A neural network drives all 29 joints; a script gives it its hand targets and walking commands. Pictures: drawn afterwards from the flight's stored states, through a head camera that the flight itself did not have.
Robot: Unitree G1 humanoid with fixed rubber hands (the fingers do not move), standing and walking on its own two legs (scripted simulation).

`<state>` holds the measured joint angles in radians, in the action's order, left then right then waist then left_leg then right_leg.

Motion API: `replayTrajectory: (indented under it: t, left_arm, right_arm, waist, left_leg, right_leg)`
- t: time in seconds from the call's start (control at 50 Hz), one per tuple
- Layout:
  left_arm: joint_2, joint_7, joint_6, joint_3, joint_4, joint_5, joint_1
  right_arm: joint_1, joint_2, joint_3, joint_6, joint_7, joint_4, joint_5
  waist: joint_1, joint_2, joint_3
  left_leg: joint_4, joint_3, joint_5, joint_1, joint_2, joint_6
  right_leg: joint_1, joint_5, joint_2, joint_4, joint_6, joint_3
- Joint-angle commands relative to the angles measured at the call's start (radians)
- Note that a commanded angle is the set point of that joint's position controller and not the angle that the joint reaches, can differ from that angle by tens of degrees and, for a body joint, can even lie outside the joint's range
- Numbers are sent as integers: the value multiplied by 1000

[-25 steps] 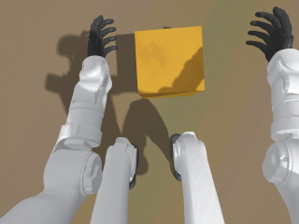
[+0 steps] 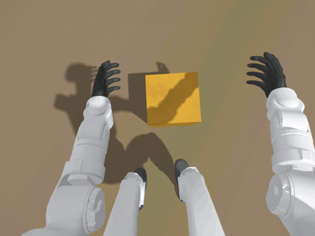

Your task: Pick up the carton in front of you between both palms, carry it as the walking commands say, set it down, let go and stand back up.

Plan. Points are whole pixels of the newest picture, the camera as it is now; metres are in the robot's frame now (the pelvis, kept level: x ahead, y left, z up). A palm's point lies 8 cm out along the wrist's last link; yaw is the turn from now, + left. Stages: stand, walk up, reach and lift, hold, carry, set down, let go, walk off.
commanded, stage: let go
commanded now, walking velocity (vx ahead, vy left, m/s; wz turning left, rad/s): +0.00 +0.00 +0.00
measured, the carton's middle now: (171, 103) +0.49 -0.05 -0.53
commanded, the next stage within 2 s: stand in 1.10 s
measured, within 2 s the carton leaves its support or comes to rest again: neither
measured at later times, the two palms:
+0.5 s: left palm (29, 162) +0.30 +0.22 +0.01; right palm (298, 160) +0.29 -0.23 +0.01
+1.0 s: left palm out of the picture +0.25 +0.26 +0.05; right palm (295, 205) +0.23 -0.20 +0.05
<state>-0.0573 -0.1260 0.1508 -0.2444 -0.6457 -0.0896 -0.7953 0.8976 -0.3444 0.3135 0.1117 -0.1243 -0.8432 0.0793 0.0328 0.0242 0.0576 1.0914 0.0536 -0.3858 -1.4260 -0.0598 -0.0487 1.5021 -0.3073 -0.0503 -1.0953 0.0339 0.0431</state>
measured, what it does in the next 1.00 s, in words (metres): rises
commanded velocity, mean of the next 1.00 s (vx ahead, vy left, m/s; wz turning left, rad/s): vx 0.00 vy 0.00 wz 0.00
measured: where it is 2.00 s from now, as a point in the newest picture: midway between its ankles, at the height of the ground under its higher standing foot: (161, 192)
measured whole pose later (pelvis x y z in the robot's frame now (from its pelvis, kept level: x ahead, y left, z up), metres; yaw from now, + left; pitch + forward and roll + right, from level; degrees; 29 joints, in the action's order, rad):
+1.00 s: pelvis +0.08 +0.04 +0.12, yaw -3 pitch -5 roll -1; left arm -0.20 0.06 0.13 -0.03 -0.43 -0.01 0.21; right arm -0.21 -0.22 0.05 0.14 -0.08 -0.42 0.02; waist 0.00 0.02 -0.11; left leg 0.45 0.05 -0.31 -0.05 -0.04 0.04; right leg 0.11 -0.24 -0.02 -0.43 -0.01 0.06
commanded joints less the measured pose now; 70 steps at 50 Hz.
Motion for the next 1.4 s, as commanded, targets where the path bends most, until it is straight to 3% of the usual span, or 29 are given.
replayTrajectory:
  t: [0.0,0.12,0.3,0.54,0.68,0.8,1.06,1.08,1.1,1.12,1.14,1.18,1.26,1.38]
  left_arm:
    - [-76,14,-23,23,142,-27,44]
    - [-99,49,-70,71,213,3,236]
    - [-136,108,-143,108,166,38,588]
    - [-200,156,-183,167,264,78,933]
    - [-221,181,-128,190,302,93,973]
    - [-225,189,-61,196,308,92,964]
    - [-233,190,-29,181,312,75,970]
    - [-239,169,-59,173,257,89,1021]
    - [-325,129,-129,174,97,39,1100]
    - [-342,109,-162,168,101,37,1077]
    - [-320,106,-187,178,94,40,1038]
    - [-286,115,-219,190,65,51,1029]
    - [-300,124,-243,192,2,60,1048]
    - [-311,115,-223,201,-62,63,1107]
  right_arm:
    - [-31,-106,-1,-17,11,163,17]
    - [-233,-62,-56,-59,21,303,-40]
    - [-634,15,-127,-125,42,304,-74]
    - [-1030,38,-206,-155,64,433,-92]
    - [-1080,32,-234,-88,53,482,-85]
    - [-1066,17,-231,-16,43,499,-69]
    - [-1085,30,-228,16,49,523,-62]
    - [-1052,-6,-212,66,76,563,-40]
    - [-1121,-28,-228,-44,116,406,-28]
    - [-1166,-20,-230,-88,137,395,-16]
    - [-1154,-16,-235,-118,146,375,-20]
    - [-1133,-7,-245,-157,152,355,-33]
    - [-1157,-21,-253,-183,152,320,-48]
    - [-1223,-35,-268,-162,168,287,-63]
  waist:
    - [30,-86,938]
    - [13,-99,790]
    - [-11,-85,583]
    - [-27,-16,242]
    - [-31,23,-14]
    - [-33,35,-130]
    - [-37,0,-90]
    - [-57,-27,-40]
    - [-31,-57,-74]
    - [-12,-78,-139]
    - [-8,-53,-153]
    - [-14,-15,-87]
    - [-9,-26,60]
    - [-14,3,43]
  left_leg:
    - [-157,-110,166,235,-38,-16]
    - [-268,-81,201,340,-23,0]
    - [-410,-56,287,561,-3,9]
    - [-646,-12,406,1083,24,17]
    - [-756,-4,284,1167,54,26]
    - [-793,-1,196,1138,74,39]
    - [-729,-12,357,1248,51,33]
    - [-692,-15,442,1306,51,40]
    - [-672,-32,-23,1273,122,23]
    - [-685,10,-89,1249,129,25]
    - [-681,29,-91,1223,142,32]
    - [-665,46,-28,1226,160,45]
    - [-594,27,238,1265,159,41]
    - [-549,-2,396,1246,163,47]
  right_leg:
    - [-1040,485,15,127,-45,3]
    - [-1182,555,33,226,-48,36]
    - [-1291,641,51,352,-51,54]
    - [-1391,453,18,616,-47,4]
    - [-1443,237,1,697,-45,-34]
    - [-1513,180,-9,674,-49,-52]
    - [-1512,288,-7,670,-46,-30]
    - [-1486,270,-30,647,-54,-41]
    - [-1268,54,116,722,-80,55]
    - [-1183,-89,113,751,-71,103]
    - [-1134,-95,110,742,-65,113]
    - [-1154,44,102,694,-50,119]
    - [-1231,356,105,607,-22,139]
    - [-1199,372,85,549,-12,131]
